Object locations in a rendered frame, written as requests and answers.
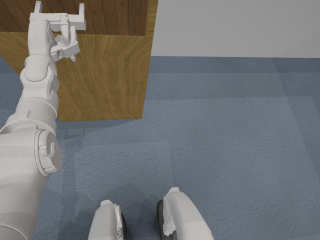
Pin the left robot thigh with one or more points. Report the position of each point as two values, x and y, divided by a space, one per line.
107 220

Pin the handle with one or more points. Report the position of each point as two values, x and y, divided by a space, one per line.
75 20

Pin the left robot hand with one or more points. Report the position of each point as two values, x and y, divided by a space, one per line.
41 38

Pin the robot left shin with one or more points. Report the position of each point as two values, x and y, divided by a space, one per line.
120 234

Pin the left robot forearm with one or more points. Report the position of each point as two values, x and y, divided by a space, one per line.
39 102

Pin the robot left upper arm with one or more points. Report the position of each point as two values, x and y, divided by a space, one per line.
27 159

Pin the cabinet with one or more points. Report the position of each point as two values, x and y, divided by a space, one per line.
107 81

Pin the drawer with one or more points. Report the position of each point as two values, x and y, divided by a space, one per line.
103 17

